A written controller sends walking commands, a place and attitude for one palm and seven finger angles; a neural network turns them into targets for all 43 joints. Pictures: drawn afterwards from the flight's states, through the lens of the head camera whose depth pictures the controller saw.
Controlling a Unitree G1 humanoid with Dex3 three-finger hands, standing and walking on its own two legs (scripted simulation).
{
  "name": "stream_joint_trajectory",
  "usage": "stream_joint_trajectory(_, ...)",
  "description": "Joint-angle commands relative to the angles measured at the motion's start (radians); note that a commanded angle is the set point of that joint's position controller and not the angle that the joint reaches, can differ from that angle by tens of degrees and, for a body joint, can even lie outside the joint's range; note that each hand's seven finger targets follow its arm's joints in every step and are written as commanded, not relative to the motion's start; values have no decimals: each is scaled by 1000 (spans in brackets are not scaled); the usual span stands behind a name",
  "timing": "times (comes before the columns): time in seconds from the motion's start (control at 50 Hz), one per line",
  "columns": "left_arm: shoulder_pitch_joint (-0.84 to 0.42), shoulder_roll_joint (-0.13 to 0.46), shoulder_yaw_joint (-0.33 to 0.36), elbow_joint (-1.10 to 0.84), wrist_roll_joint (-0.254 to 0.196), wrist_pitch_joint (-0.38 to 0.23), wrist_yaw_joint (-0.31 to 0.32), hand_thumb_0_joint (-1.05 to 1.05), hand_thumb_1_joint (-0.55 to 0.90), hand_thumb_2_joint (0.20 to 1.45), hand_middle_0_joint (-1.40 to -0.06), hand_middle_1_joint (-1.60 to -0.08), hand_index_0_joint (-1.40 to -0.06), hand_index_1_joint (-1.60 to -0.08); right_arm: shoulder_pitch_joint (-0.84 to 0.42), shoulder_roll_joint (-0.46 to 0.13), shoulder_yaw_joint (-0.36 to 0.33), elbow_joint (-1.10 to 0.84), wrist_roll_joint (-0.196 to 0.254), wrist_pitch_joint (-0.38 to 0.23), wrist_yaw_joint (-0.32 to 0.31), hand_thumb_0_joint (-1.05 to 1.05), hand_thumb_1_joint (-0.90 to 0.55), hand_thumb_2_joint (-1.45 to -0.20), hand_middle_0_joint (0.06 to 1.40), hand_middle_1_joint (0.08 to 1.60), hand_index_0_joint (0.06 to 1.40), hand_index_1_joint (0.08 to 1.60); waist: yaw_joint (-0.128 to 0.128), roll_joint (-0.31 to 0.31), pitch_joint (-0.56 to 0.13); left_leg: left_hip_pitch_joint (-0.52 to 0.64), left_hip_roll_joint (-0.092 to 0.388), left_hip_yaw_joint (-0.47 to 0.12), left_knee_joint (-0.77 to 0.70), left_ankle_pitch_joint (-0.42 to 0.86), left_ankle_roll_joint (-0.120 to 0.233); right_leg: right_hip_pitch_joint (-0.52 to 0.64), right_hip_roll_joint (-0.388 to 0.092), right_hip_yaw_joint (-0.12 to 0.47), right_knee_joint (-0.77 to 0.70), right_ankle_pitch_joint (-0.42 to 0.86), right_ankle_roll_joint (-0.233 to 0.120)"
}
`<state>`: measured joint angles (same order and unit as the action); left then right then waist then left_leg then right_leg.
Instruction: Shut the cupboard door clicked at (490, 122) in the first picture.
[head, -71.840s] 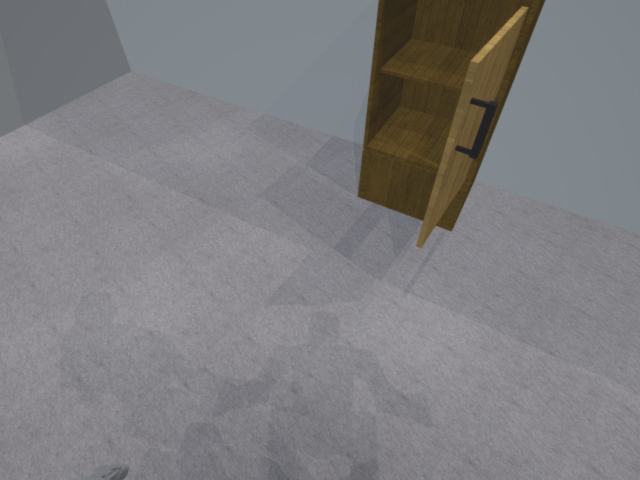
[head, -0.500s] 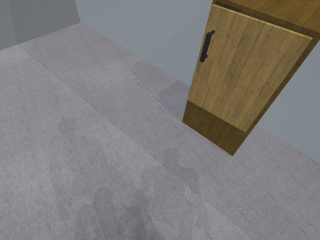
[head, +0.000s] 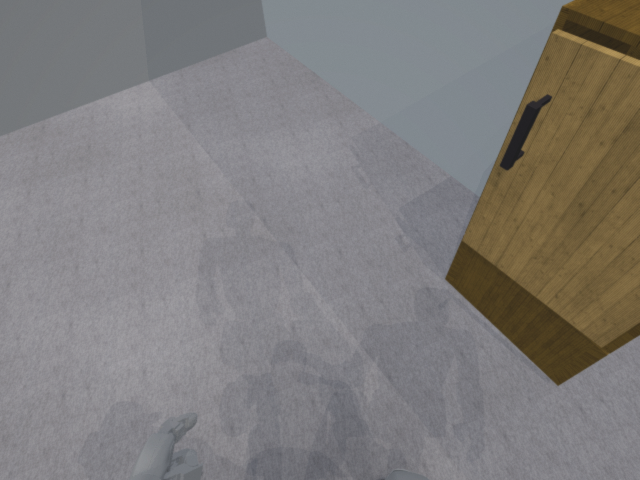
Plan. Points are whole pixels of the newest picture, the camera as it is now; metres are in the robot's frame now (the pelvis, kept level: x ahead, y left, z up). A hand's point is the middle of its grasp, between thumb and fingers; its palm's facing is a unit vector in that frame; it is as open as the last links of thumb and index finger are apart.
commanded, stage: walk to a spot facing it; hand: left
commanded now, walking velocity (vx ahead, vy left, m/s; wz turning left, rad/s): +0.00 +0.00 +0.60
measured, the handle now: (525, 133) +0.71 -0.38 -0.03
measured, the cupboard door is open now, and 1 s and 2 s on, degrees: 3 3 3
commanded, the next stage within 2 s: turn to face it in 0.02 s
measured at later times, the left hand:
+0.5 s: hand out of the picture +0.09 +0.19 -0.17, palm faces +0.15 -0.97 -0.21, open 7.4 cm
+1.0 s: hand (212, 320) +0.38 +0.21 -0.15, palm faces -0.26 -0.93 -0.24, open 7.4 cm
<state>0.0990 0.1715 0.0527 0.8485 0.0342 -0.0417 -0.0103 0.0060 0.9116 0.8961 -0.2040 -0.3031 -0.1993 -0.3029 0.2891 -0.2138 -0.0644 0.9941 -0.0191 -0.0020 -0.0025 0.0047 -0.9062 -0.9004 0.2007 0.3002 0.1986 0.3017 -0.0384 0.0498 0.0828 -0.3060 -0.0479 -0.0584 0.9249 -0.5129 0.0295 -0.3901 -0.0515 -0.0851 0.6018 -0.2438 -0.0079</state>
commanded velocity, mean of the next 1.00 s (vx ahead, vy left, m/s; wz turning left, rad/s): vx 0.00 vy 0.00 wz -0.49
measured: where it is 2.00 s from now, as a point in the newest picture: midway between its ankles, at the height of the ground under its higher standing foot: (330, 474)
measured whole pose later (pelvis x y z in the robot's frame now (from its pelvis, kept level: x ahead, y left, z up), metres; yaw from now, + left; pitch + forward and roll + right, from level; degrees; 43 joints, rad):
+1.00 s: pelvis +0.19 +0.03 +0.02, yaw -17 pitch +1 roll -3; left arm 0.08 0.29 0.09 0.86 0.02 0.08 -0.02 0.01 0.92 0.90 -0.20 -0.30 -0.20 -0.30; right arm 0.24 -0.23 -0.02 0.90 -0.03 0.01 -0.04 0.00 -0.91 -0.90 0.20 0.30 0.20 0.30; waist -0.01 -0.01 0.12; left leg -0.19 0.10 0.16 0.49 -0.32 0.02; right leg -0.45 0.00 -0.03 0.99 -0.46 0.05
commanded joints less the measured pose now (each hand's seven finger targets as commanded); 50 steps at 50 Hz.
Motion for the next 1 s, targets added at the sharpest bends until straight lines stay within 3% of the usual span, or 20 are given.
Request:
stream_joint_trajectory(0.0, 166, 150, 49, -11, -3, -6, 39, 0, 900, 900, -200, -300, -200, -300, -80, -71, -18, -111, -2, -7, 14, 0, -900, -900, 200, 300, 200, 300, 58, -167, -90, -355, 116, 1, 373, 95, -33, 289, -350, 258, -312, 139, -129)
stream_joint_trajectory(0.08, 176, 149, 42, 10, -3, -16, 40, 0, 900, 900, -200, -300, -200, -300, -100, -27, -4, -123, 0, 24, 34, 0, -900, -900, 200, 300, 200, 300, 30, -201, -103, -293, 119, 81, 196, 140, -58, 286, -305, 8, -265, 510, -99)
stream_joint_trajectory(0.22, 249, 132, 8, 104, -12, -10, 46, 0, 900, 900, -200, -300, -200, -300, -82, 0, 41, -85, -4, -6, 19, 0, -900, -900, 200, 300, 200, 300, 28, -200, -142, 94, 39, 173, -400, 386, -32, 266, -175, -12, -133, 690, -57)
stream_joint_trajectory(0.26, 286, 83, -13, 119, -22, -3, 51, 0, 900, 900, -200, -300, -200, -300, 30, -128, 22, -37, -9, -27, 5, 0, -900, -900, 200, 300, 200, 300, -5, 21, -257, 446, 257, 8, -397, 1007, 41, 65, -82, -35, 10, 271, 22)
stream_joint_trajectory(0.28, 306, 51, -21, 128, -23, 7, 55, 0, 900, 900, -200, -300, -200, -300, 56, -173, 11, -21, -3, -20, -4, 0, -900, -900, 200, 300, 200, 300, -19, 144, -268, 458, 408, -70, -403, 1200, 126, 39, -33, -29, 79, -190, 41)
stream_joint_trajectory(0.3, 301, 68, -20, 133, -26, 25, 50, 0, 900, 900, -200, -300, -200, -300, 13, -191, 13, -27, 2, -14, -22, 0, -900, -900, 200, 300, 200, 300, -16, 214, -247, 461, 446, -81, -434, 1263, 168, -16, -11, 4, 175, -389, 52)
stream_joint_trajectory(0.38, 218, 86, 12, 130, -23, 59, 23, 0, 900, 900, -200, -300, -200, -300, -106, -179, 2, -65, -5, 9, -45, 0, -900, -900, 200, 300, 200, 300, 0, 146, -135, 341, 417, 36, -440, 1099, 146, -56, -16, 48, 261, -326, 40)
stream_joint_trajectory(0.46, 316, 73, 33, 135, -8, 68, 3, 0, 900, 900, -200, -300, -200, -300, -226, -169, -14, -107, 2, 33, -37, 0, -900, -900, 200, 300, 200, 300, 83, 32, -85, 86, 334, 158, -380, 529, 46, 119, 28, -3, 20, -12, 34)
stream_joint_trajectory(0.48, 326, 101, 42, 129, -3, 67, 4, 0, 900, 900, -200, -300, -200, -300, -240, -146, -15, -119, 5, 39, -34, 0, -900, -900, 200, 300, 200, 300, 95, -50, -47, 17, 268, 189, -313, 346, 1, 126, 1, 96, -82, 137, 10)
stream_joint_trajectory(0.5, 318, 174, 55, 116, 6, 61, 8, 0, 900, 900, -200, -300, -200, -300, -235, -96, -14, -140, 13, 43, -28, 0, -900, -900, 200, 300, 200, 300, 101, -241, -47, -77, 148, 250, -168, 96, -50, 139, -146, 327, -193, 242, -55)
stream_joint_trajectory(0.52, 311, 239, 62, 105, 3, 59, 11, 0, 900, 900, -200, -300, -200, -300, -249, -55, -7, -160, 18, 49, -19, 0, -900, -900, 200, 300, 200, 300, 117, -319, -46, -133, 52, 213, 30, -104, -66, 130, -272, 491, -311, 284, -159)
stream_joint_trajectory(0.54, 320, 231, 65, 98, 0, 56, 27, 0, 900, 900, -200, -300, -200, -300, -284, -56, -6, -180, 13, 53, -22, 0, -900, -900, 200, 300, 200, 300, 132, -333, -47, -200, 68, 113, 158, -112, -61, 171, -271, 558, -329, 311, -203)
stream_joint_trajectory(0.62, 227, 203, 74, 60, 1, 55, 45, 0, 900, 900, -200, -300, -200, -300, -242, -59, 2, -167, 13, 25, -26, 0, -900, -900, 200, 300, 200, 300, 94, -239, -153, -246, 96, 52, 58, -23, -72, 371, -203, 401, -153, 637, -197)
stream_joint_trajectory(0.68, 182, 227, 81, 37, -4, 63, 40, 0, 900, 900, -200, -300, -200, -300, -185, -45, 7, -155, 18, 20, -28, 0, -900, -900, 200, 300, 200, 300, 78, -182, -179, -119, 70, 87, -203, 77, -76, 341, -165, 381, -110, 645, -164)
stream_joint_trajectory(0.72, 111, 216, 76, 20, -16, 70, 35, 0, 900, 900, -200, -300, -200, -300, -76, -61, 7, -128, 16, 12, -32, 0, -900, -900, 200, 300, 200, 300, 18, -157, -167, 77, 74, 89, -461, 289, -72, 203, -107, 349, -59, 513, -96)
stream_joint_trajectory(0.74, 104, 177, 66, 1, -23, 74, 28, 0, 900, 900, -200, -300, -200, -300, -39, -116, -1, -121, 9, 2, -33, 0, -900, -900, 200, 300, 200, 300, 11, -9, -185, 212, 183, -18, -576, 424, -41, 72, -17, 273, 20, 294, -34)
stream_joint_trajectory(0.76, 123, 126, 51, -28, -30, 78, 17, 0, 900, 900, -200, -300, -200, -300, -10, -218, -16, -133, -8, -4, -36, 0, -900, -900, 200, 300, 200, 300, 14, 258, -175, 286, 438, -252, -605, 671, 78, -110, 97, 147, 213, -207, 27)
stream_joint_trajectory(0.78, 89, 156, 49, -42, -17, 79, 13, 0, 900, 900, -200, -300, -200, -300, 9, -234, -16, -139, -14, 3, -41, 0, -900, -900, 200, 300, 200, 300, -7, 220, -139, 221, 524, -292, -607, 710, 164, -126, 89, 133, 419, -402, 37)
stream_joint_trajectory(0.86, 19, 150, 44, -44, -14, 88, -11, 0, 900, 900, -200, -300, -200, -300, -28, -190, -1, -160, -18, -4, -49, 0, -900, -900, 200, 300, 200, 300, 22, 87, -97, 301, 391, -30, -509, 1064, 123, -199, 32, 103, 514, -277, 64)
stream_joint_trajectory(0.98, -67, 137, 27, -86, -14, 95, -28, 0, 900, 900, -200, -300, -200, -300, 44, -207, -10, -133, -13, 0, -41, 0, -900, -900, 200, 300, 200, 300, -7, 145, -137, 350, 374, 124, -483, 1050, 83, -93, 39, 28, 274, -171, 47)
